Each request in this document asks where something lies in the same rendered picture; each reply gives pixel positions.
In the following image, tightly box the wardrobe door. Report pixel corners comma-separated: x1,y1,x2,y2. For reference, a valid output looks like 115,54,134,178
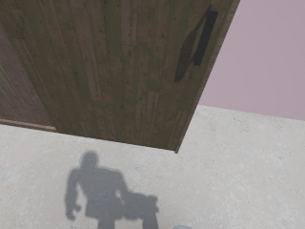
0,0,234,150
0,24,54,127

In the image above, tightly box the handle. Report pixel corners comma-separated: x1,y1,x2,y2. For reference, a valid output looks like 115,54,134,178
193,4,219,66

